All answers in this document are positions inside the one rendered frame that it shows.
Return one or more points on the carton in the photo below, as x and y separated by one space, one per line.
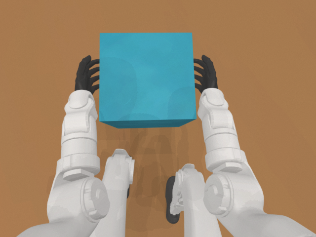
146 80

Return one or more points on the robot right hand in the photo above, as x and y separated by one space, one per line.
208 79

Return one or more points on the robot left upper arm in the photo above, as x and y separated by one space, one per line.
74 210

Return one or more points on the left robot thigh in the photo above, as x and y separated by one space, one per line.
117 177

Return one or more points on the robot right upper arm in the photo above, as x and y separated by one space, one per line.
237 201

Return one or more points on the right robot forearm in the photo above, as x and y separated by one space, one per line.
220 135

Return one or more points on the robot right shin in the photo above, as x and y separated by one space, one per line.
176 205

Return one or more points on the left robot forearm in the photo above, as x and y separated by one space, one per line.
79 140

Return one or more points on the robot left hand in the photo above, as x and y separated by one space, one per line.
83 80

